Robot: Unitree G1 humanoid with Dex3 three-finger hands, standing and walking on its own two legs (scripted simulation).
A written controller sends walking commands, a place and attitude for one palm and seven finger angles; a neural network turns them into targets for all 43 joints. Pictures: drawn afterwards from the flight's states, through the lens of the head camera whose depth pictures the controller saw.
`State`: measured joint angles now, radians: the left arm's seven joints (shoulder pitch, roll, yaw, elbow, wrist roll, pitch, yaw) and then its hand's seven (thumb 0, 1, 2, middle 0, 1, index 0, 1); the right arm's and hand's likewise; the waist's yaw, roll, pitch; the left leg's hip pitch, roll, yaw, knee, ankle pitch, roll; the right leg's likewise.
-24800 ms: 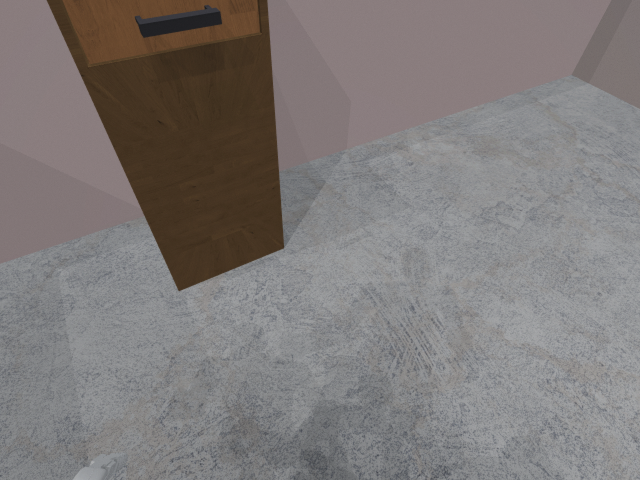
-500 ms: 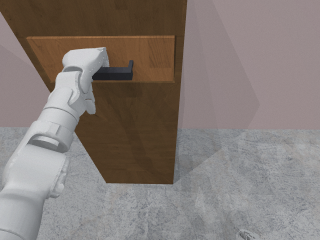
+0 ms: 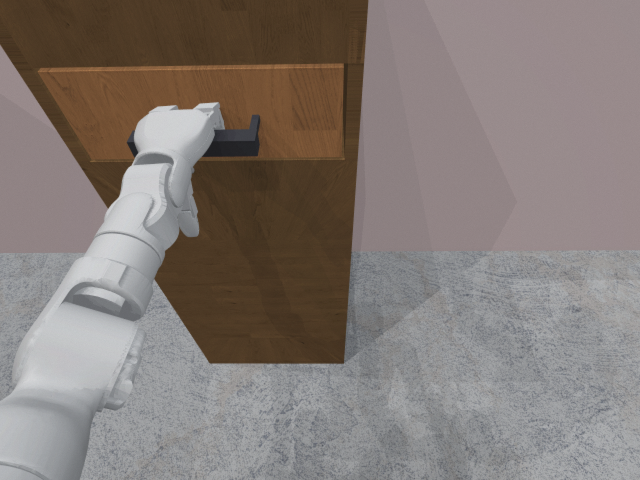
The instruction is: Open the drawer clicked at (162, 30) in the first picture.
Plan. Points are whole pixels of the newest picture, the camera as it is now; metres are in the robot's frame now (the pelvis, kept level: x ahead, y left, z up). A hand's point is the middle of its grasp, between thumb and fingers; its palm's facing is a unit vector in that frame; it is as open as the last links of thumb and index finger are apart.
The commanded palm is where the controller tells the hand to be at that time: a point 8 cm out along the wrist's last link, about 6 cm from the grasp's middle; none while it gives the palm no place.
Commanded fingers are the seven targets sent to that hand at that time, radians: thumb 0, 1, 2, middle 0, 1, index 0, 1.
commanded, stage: lower the fingers behind the handle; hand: left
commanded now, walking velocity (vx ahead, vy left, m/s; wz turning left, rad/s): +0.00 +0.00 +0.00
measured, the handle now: (198, 132) +0.53 +0.15 +0.16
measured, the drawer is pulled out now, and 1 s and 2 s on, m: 0.00 0.00 0.03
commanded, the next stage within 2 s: close the thumb around the handle in 0.46 s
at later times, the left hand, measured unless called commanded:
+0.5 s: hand (189, 170) +0.48 +0.17 +0.14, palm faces +0.00 -0.05 -1.00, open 13.9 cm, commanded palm +0.45 +0.18 +0.19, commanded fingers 0.00 -0.50 0.30 -0.30 -1.20 -0.30 -1.20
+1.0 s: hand (186, 171) +0.48 +0.17 +0.14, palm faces +0.00 -0.06 -1.00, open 8.7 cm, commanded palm +0.45 +0.18 +0.19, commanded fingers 0.00 0.79 0.85 -0.39 -1.34 -0.39 -1.34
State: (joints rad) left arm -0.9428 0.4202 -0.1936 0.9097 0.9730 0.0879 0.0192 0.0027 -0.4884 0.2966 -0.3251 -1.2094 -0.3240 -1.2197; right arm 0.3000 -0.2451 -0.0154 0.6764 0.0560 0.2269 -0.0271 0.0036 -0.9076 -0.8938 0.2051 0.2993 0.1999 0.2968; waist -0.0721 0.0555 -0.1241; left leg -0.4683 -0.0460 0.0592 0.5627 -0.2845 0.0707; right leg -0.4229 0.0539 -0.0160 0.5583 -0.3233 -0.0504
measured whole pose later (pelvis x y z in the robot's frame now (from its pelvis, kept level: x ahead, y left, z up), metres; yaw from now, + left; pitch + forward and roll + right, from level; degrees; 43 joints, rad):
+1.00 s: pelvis +0.01 -0.01 +0.00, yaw +0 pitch +10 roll +0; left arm -0.85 0.44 -0.17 0.78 0.96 0.03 0.00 0.00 0.26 0.62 -0.33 -1.28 -0.37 -1.28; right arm 0.25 -0.26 -0.02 0.65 0.05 0.24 -0.03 0.00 -0.91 -0.89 0.21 0.30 0.20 0.30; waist -0.05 0.05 -0.13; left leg -0.44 -0.04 0.06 0.55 -0.29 0.06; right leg -0.40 0.06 -0.02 0.55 -0.33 -0.06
